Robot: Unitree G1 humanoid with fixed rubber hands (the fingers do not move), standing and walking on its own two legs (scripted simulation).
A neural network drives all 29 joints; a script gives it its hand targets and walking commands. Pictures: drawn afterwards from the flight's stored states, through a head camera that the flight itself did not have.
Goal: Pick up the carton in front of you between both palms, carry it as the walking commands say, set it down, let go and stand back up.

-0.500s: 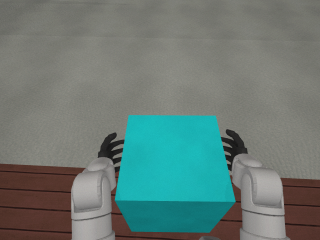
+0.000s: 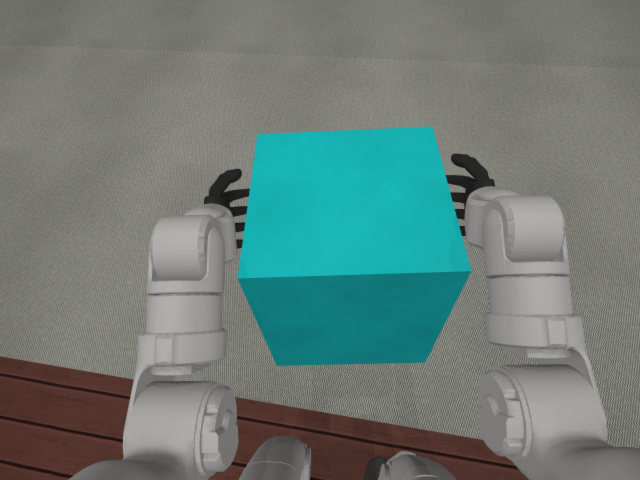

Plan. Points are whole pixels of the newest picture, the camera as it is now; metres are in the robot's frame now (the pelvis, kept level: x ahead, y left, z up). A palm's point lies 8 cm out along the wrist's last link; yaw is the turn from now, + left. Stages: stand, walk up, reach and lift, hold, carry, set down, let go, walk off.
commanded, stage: carry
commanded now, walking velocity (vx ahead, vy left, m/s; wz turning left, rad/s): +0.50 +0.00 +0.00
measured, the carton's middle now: (347, 256) +0.37 +0.01 +0.02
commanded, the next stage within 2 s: none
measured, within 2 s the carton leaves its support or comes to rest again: neither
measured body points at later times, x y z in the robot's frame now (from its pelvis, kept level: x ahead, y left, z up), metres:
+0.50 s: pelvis +0.35 +0.03 -0.03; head +0.42 +0.03 +0.42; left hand +0.74 +0.16 +0.05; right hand +0.71 -0.14 +0.05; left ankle +0.28 +0.10 -0.72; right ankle +0.25 -0.07 -0.66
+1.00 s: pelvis +0.75 +0.01 -0.14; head +0.86 +0.02 +0.29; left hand +1.10 +0.21 -0.10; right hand +1.15 -0.09 -0.09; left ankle +0.88 +0.14 -0.81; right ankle +0.67 -0.01 -0.87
